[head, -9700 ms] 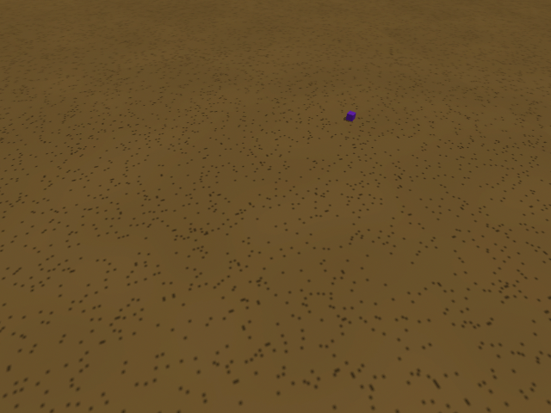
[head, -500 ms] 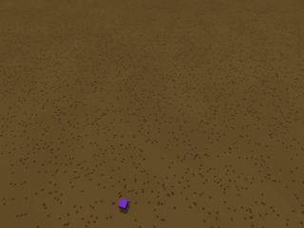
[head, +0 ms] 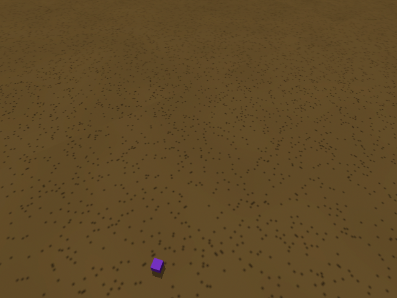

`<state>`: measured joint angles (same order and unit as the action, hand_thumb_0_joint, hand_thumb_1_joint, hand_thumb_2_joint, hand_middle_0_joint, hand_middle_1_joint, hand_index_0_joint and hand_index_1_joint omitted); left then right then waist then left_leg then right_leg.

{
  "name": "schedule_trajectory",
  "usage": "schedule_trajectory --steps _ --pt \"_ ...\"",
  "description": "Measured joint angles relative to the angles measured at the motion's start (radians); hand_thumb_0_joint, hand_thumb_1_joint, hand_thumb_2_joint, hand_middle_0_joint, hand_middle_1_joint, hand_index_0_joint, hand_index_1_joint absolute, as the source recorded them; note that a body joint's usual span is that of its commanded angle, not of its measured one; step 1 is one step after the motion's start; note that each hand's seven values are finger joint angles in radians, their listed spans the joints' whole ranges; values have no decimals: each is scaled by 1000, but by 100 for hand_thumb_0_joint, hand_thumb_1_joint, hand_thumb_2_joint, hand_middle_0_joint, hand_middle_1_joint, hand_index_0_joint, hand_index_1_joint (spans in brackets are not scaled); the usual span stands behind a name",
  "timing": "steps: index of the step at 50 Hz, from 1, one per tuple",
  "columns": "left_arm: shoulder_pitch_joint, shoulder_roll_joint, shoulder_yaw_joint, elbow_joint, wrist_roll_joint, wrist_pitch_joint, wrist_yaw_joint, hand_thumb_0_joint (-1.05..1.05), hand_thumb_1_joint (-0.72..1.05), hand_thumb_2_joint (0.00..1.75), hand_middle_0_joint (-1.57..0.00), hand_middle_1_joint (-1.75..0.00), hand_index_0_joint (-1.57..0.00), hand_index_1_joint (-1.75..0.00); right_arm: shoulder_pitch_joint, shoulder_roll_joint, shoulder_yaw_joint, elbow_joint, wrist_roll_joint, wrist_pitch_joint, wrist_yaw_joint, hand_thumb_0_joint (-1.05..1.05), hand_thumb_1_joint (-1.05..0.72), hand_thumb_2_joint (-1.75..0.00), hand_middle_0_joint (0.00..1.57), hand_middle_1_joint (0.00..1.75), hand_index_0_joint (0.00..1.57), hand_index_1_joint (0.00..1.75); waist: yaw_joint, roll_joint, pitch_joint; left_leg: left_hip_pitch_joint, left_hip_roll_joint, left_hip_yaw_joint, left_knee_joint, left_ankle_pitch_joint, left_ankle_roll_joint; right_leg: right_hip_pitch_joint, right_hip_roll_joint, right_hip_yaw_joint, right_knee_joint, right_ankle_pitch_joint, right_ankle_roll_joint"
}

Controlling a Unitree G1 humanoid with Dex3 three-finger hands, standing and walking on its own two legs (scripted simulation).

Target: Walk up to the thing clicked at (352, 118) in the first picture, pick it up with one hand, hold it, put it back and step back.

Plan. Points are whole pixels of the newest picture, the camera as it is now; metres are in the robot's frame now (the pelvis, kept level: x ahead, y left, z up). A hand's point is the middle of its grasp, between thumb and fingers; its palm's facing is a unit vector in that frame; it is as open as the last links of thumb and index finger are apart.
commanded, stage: walk up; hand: left
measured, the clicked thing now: (157, 265) +0.41 +0.21 -0.76
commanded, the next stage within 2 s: stand in 1.24 s
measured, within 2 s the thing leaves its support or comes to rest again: neither
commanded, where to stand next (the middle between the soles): +0.03 -0.04 m, yaw +1 degrees
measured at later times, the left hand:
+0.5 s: hand out of the picture +0.08 +0.23 -0.16, palm faces +0.01 -0.95 -0.32, open 7.4 cm
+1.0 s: hand out of the picture +0.10 +0.24 -0.16, palm faces +0.02 -0.94 -0.33, open 7.4 cm
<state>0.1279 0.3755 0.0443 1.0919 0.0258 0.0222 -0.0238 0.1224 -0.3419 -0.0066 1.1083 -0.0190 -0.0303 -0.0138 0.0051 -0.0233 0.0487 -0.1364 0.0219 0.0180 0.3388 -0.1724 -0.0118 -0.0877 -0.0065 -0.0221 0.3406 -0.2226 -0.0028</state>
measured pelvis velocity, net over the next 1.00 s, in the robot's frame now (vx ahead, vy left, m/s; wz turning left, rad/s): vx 0.01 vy -0.03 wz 0.01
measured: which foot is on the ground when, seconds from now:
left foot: down 0.00-1.00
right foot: down 0.00-1.00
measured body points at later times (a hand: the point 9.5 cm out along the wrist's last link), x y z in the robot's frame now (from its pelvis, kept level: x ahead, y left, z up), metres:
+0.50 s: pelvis +0.00 -0.03 -0.01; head +0.02 -0.01 +0.44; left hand +0.08 +0.28 -0.14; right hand +0.07 -0.34 -0.13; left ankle +0.01 +0.13 -0.75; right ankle -0.02 -0.12 -0.75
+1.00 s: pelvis +0.01 -0.03 -0.01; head +0.03 -0.02 +0.44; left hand +0.10 +0.29 -0.14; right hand +0.08 -0.35 -0.13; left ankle +0.01 +0.13 -0.75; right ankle -0.02 -0.12 -0.75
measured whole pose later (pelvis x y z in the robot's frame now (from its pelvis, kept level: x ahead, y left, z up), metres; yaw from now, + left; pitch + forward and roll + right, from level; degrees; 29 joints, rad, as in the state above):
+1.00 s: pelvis +0.01 -0.03 -0.01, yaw +1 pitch -2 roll +0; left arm 0.13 0.38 0.08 0.97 0.03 0.04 -0.04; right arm 0.19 -0.38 -0.01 1.01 -0.02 -0.03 -0.04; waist 0.00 -0.02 0.08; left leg -0.20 0.06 -0.01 0.50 -0.27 -0.04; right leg -0.13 0.04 -0.05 0.48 -0.31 -0.05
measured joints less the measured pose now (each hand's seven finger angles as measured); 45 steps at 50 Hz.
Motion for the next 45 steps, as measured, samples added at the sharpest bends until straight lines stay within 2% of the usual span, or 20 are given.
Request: schedule_trajectory --steps 6,18,28,45 --pt "15 7 17 -19 4 13 -10 1 90 90 -20 -30 -20 -30 20 -15 -11 -17 -4 -2 -13 1 -91 -90 20 30 20 30 -2 -5 6 -21 13 -8 33 -15 -12 -20 13 -6 35 -18 -14" --pt "27 -15 23 -62 7 18 -16 1 90 90 -20 -30 -20 -30 45 -41 -22 -48 -2 9 -19 1 -91 -90 20 30 20 30 -5 12 22 -44 38 -27 102 -53 -28 -28 38 -23 79 -48 -38" --pt "11 -6 30 -92 6 20 -19 1 90 90 -20 -30 -20 -30 70 -25 -9 -66 -6 0 -20 1 -91 -90 20 30 20 30 -5 -5 14 -44 39 -27 114 -67 -35 -36 39 -24 108 -71 -43" --pt "-1 4 33 -114 1 22 -19 1 90 90 -20 -30 -20 -30 71 -33 -1 -94 -1 -2 -23 1 -91 -90 20 30 20 30 -6 -3 23 -52 40 -28 145 -86 -34 -43 39 -24 137 -90 -43"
